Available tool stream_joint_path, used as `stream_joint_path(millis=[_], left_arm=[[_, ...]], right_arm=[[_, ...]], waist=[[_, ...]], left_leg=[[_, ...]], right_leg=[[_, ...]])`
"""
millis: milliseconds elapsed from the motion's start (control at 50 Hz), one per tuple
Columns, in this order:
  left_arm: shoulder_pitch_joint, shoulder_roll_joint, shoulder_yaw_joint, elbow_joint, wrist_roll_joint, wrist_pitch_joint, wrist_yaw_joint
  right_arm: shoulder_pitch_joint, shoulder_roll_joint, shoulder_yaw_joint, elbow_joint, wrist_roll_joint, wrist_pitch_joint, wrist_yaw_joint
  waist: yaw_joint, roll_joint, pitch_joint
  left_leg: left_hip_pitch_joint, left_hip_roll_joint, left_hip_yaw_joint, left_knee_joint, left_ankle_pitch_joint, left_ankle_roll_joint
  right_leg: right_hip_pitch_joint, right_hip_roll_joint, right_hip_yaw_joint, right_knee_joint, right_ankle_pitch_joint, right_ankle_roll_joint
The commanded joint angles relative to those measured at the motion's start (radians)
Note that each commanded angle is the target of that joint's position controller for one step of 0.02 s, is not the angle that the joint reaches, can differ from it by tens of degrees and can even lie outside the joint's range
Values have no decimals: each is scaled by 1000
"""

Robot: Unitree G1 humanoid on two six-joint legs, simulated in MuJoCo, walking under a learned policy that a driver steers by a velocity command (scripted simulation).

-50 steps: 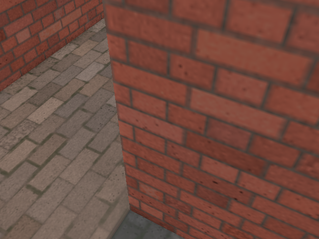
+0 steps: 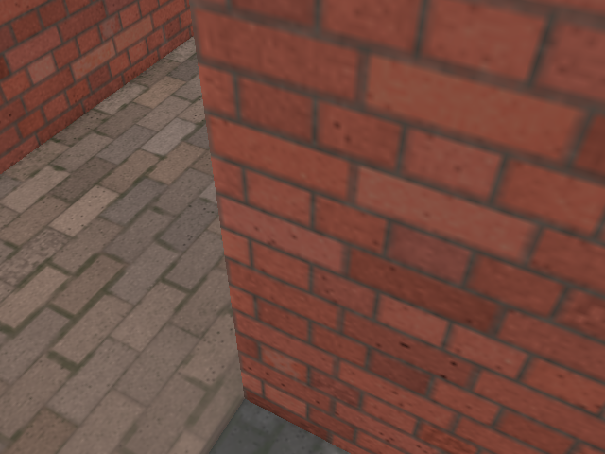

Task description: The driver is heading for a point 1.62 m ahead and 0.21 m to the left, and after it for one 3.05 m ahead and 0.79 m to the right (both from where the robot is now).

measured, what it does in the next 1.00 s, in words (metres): stands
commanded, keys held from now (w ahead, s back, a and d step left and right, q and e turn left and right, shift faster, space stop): w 1.00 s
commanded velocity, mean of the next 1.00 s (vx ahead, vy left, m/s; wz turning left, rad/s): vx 0.50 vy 0.00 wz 0.00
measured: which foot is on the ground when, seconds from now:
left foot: down 0.00-1.00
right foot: down 0.00-1.00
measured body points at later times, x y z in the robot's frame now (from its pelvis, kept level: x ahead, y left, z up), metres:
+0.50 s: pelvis +0.00 +0.00 +0.00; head -0.01 +0.00 +0.45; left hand +0.16 +0.28 -0.10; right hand +0.11 -0.28 -0.12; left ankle -0.07 +0.15 -0.75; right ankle -0.05 -0.11 -0.75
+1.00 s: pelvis +0.00 +0.00 +0.00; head -0.01 +0.00 +0.45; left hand +0.16 +0.28 -0.10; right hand +0.11 -0.28 -0.12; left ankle -0.07 +0.15 -0.75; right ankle -0.05 -0.11 -0.75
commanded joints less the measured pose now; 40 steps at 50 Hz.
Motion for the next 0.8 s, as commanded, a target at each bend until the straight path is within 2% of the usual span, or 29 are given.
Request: stream_joint_path(millis=[20, 800], left_arm=[[-64, 152, 32, -59, -1, -13, 4], [-62, 153, 33, -62, -1, -13, 4]], right_arm=[[-53, -143, -26, -48, 1, -11, -3], [-47, -144, -28, -48, 1, -11, -3]], waist=[[0, 11, -38], [0, 11, -38]], left_leg=[[27, 50, -50, 23, 344, 20], [31, 50, -52, 18, 348, 18]], right_leg=[[-6, -100, 82, -1, 367, -13], [-6, -100, 87, -3, 368, -12]])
